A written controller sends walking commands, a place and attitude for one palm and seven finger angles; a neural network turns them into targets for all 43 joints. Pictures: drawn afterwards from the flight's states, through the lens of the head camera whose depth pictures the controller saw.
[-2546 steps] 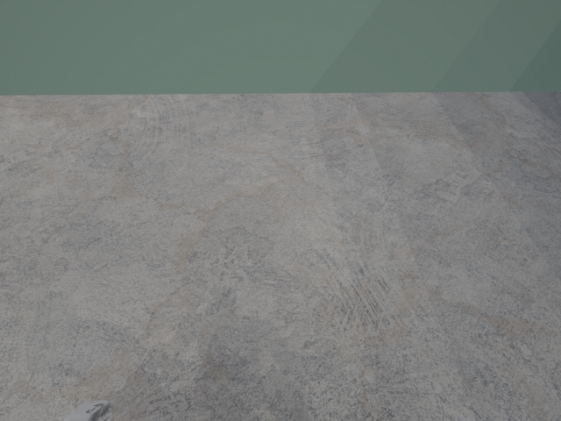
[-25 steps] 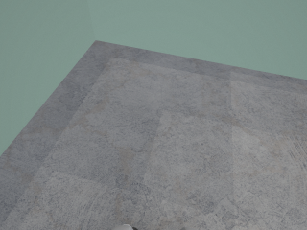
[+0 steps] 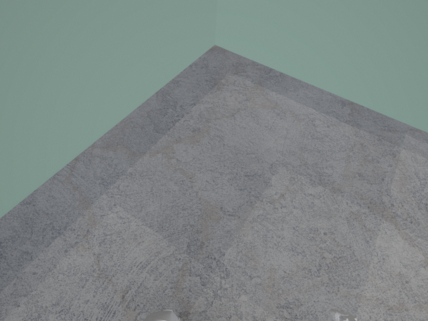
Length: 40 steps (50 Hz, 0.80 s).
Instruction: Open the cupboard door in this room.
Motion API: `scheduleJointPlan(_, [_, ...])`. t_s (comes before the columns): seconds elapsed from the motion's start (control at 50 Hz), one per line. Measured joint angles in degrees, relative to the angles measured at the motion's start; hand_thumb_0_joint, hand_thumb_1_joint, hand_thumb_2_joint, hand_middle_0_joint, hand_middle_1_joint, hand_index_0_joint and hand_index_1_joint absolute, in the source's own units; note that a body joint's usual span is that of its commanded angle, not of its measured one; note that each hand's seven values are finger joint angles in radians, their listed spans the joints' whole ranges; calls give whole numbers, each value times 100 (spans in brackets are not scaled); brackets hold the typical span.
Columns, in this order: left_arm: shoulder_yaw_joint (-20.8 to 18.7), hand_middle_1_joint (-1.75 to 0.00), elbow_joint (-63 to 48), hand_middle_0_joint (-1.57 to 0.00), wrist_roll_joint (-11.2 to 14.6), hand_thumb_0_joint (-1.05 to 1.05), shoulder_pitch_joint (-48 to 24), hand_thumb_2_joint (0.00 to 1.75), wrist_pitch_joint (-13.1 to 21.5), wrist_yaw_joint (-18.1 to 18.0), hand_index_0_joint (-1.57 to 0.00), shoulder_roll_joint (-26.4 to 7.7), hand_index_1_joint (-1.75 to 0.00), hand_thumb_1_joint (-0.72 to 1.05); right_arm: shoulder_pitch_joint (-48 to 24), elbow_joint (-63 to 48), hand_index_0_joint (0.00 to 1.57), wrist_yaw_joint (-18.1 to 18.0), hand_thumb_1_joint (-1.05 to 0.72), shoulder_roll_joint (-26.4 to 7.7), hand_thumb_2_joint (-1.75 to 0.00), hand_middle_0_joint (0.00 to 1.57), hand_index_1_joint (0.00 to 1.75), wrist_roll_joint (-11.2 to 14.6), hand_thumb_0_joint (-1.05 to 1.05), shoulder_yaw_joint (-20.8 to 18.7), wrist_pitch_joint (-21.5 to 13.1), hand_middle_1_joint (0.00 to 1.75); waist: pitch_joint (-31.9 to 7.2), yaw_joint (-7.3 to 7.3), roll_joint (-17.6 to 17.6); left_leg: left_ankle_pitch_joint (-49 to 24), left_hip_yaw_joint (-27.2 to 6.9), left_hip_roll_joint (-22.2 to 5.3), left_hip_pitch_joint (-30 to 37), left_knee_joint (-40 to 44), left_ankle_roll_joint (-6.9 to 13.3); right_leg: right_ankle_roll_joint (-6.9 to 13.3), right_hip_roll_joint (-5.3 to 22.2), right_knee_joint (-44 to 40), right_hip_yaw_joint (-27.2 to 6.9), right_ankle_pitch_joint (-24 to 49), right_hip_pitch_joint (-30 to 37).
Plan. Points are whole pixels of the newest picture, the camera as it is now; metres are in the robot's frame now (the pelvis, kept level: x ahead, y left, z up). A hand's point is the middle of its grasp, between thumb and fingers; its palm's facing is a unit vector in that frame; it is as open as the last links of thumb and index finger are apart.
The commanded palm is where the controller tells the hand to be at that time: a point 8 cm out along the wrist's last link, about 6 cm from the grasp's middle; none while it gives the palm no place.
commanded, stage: turn to face it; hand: left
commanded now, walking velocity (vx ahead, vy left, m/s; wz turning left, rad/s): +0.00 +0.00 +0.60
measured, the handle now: out of the picture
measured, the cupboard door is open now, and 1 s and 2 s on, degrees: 46 46 46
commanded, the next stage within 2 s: none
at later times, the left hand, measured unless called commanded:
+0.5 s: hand out of the picture +0.06 +0.17 -0.14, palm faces +0.29 -0.92 -0.28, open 7.4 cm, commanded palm none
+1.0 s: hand out of the picture +0.00 +0.21 -0.15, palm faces +0.57 -0.78 -0.26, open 7.4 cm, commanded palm none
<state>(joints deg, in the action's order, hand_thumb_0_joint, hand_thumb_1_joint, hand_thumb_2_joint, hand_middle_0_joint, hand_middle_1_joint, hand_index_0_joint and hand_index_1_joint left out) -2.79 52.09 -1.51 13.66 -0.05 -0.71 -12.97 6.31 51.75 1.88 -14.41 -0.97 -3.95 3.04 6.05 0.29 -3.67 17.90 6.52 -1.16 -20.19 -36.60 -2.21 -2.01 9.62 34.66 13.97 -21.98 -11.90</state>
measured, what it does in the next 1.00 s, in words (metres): steps on the spot, turning left: left foot, then right foot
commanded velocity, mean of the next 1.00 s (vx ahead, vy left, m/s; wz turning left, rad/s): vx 0.00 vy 0.00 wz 0.60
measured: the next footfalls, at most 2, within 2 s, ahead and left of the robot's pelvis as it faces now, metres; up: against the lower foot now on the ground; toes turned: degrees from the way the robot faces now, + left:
left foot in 0.02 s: +0.06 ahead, +0.12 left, +0.00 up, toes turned +6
right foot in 0.36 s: +0.10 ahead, -0.14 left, +0.00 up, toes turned +9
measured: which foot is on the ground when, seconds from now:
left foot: up 0.00-0.00, down 0.02-0.34, up 0.36-0.68, down 0.70-1.00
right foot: down 0.00-0.00, up 0.02-0.34, down 0.36-0.70, up 0.72-1.00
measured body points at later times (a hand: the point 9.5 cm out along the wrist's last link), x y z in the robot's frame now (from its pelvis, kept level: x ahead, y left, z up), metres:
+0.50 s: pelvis +0.03 -0.04 +0.01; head +0.09 -0.04 +0.45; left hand +0.05 +0.22 -0.12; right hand +0.19 -0.27 -0.15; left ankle -0.03 +0.08 -0.65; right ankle +0.06 -0.15 -0.73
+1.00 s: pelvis +0.05 -0.03 +0.01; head +0.08 +0.01 +0.45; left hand -0.03 +0.25 -0.13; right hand +0.26 -0.20 -0.13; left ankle +0.00 +0.07 -0.73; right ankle +0.13 -0.16 -0.68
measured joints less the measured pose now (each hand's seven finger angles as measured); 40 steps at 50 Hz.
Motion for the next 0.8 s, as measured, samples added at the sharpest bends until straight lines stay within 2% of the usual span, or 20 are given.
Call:
scheduleJointPlan(0.02, [-14,-30,0,-20,27,0,88,90,-36,17,-20,-11,-30,91,1,-91,20,14,-91,-68,-90,19,30,-21,1,12,-64,30,-65,-1,102,-467,-87,-59,105,295,185,-59,-14,450,7,-157,-209])
scheduleJointPlan(0.06, [-57,-30,65,-20,34,0,43,90,-199,4,-20,-155,-30,91,-82,-139,20,-27,-91,-15,-90,19,30,-27,0,21,-154,30,-16,7,-2,-184,-164,24,-82,-86,382,-154,-66,1674,-521,-855,-756])
scheduleJointPlan(0.1, [-115,-30,139,-20,28,0,-53,90,-318,-28,-20,-248,-30,91,-53,-174,20,-84,-91,48,-90,19,30,-37,0,59,-188,30,-22,27,-18,0,-282,52,-99,-131,397,-206,-243,2523,-910,-939,-1206])
scheduleJointPlan(0.14, [-153,-30,143,-20,24,0,-158,90,-355,-12,-20,-290,-30,91,0,-167,20,-134,-91,91,-90,20,30,-48,0,85,-181,30,-35,47,24,-91,-415,72,-15,82,327,-242,-349,2853,-1114,-644,-1501])
scheduleJointPlan(0.24, [-145,-30,-53,-20,39,0,-351,90,-305,35,-20,-256,-30,91,133,-89,20,-142,-91,146,-90,20,30,-64,0,109,-133,30,-34,46,223,-362,-757,109,180,542,262,-260,-509,2099,-1278,-256,-1558])
scheduleJointPlan(0.3, [-110,-30,-183,-20,53,0,-422,90,-246,39,-20,-186,-30,91,207,-57,21,-123,-90,155,-90,20,30,-70,0,79,-68,30,-50,-11,369,-367,-996,126,163,532,167,-219,-656,1163,-1259,-108,-1234])
scheduleJointPlan(0.34, [-79,-30,-284,-20,56,0,-400,90,-157,43,-20,-152,-30,91,271,-47,21,-114,-90,154,-90,20,30,-46,0,41,-20,30,-97,-34,427,-274,-1147,175,66,345,78,-174,-731,249,-1192,296,-832])
scheduleJointPlan(0.36, [-69,-30,-339,-20,30,0,-366,90,-90,33,-20,-146,-30,91,303,-51,21,-105,-90,152,-90,20,30,-19,0,14,2,30,-142,-23,405,-73,-1159,227,-61,103,89,-3,-697,-77,-1177,647,-727])
scheduleJointPlan(0.4, [-14,-30,-347,-20,-4,0,-383,90,-34,-4,-20,-17,-30,91,269,0,21,-91,-90,66,-90,20,30,-5,0,-63,64,30,-79,-49,534,778,-1140,268,-434,-1048,78,202,-652,118,-992,549,-729])
scheduleJointPlan(0.44, [28,-30,-345,-20,-6,0,-342,90,-39,-36,-20,104,-30,91,229,66,20,-66,-91,6,-90,20,30,-15,1,-114,131,30,-42,-60,562,920,-955,268,-768,-2267,31,244,-563,45,-844,402,-589])
scheduleJointPlan(0.48, [59,-30,-313,-20,-3,0,-285,90,-51,-52,-20,182,-30,91,191,105,20,-35,-91,-5,-90,20,30,-18,1,-125,152,30,-27,-92,516,795,-748,185,-901,-2818,-56,229,-480,-183,-712,441,-421])
scheduleJointPlan(0.52, [81,-30,-273,-20,-8,0,-243,90,-47,-56,-20,220,-30,91,167,117,20,-13,-91,29,-90,20,30,-3,1,-110,148,30,-7,-119,401,776,-556,102,-819,-2645,-126,218,-376,-384,-574,513,-274])
scheduleJointPlan(0.56, [98,-30,-247,-20,-12,0,-214,90,-28,-45,-20,234,-30,91,138,120,20,2,-91,69,-90,19,30,11,1,-80,134,30,22,-112,283,798,-394,43,-623,-2078,-162,209,-274,-488,-424,531,-172])
scheduleJointPlan(0.64, [89,-30,-204,-20,-22,0,-151,90,-3,-16,-21,193,-30,90,17,94,20,15,-91,123,-90,19,30,35,1,-17,101,30,101,-19,118,778,-170,17,-182,-889,-119,135,-114,-378,-118,407,-104])
scheduleJointPlan(0.68, [48,-30,-170,-21,-6,0,-92,90,-23,0,-21,125,-30,90,-35,39,20,18,-91,139,-90,19,30,33,1,15,57,30,105,7,51,418,-72,41,90,-215,-57,67,-27,-136,28,253,-150])
scheduleJointPlan(0.7, [23,-30,-163,-21,11,0,-29,90,-45,10,-21,89,-30,90,-30,-18,20,30,-91,120,-90,19,30,24,1,31,14,30,60,11,54,-8,-61,32,269,222,12,23,8,101,87,124,-238])
scheduleJointPlan(0.72, [-8,-30,-135,-21,35,0,-16,90,-94,22,-21,35,-30,90,-35,-61,20,26,-91,123,-90,19,30,1,1,24,-47,30,29,-12,33,-159,-105,73,226,260,307,-70,34,543,21,-163,-420])
scheduleJointPlan(0.74, [-38,-30,-102,-21,37,0,-47,90,-177,17,-21,-38,-30,90,-51,-85,20,10,-91,149,-90,19,30,-12,1,31,-92,30,41,-6,-21,-97,-151,112,128,92,450,-130,-8,1104,-226,-577,-647])
scheduleJointPlan(0.76, [-68,-30,-58,-21,30,0,-89,90,-259,0,-21,-101,-30,91,-45,-102,20,-15,-91,174,-90,19,30,-20,0,49,-126,30,43,9,-51,-10,-199,129,81,-1,501,-166,-102,1659,-485,-823,-880])
scheduleJointPlan(0.8, [-124,-30,32,-20,24,0,-190,90,-352,-17,-20,-187,-30,91,18,-119,20,-90,-91,210,-90,20,30,-30,0,77,-164,30,11,19,-48,13,-316,151,99,85,485,-219,-275,2501,-860,-756,-1278])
